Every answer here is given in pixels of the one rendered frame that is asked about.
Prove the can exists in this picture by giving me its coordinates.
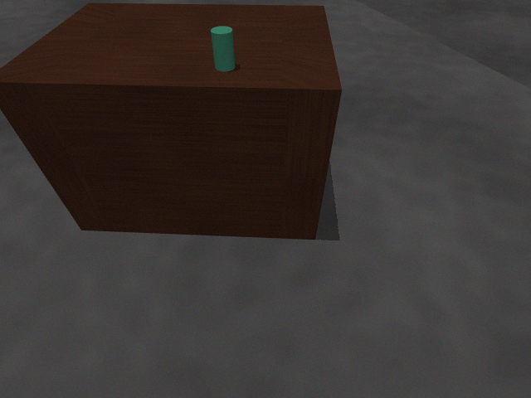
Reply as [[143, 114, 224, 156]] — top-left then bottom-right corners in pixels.
[[211, 26, 235, 71]]

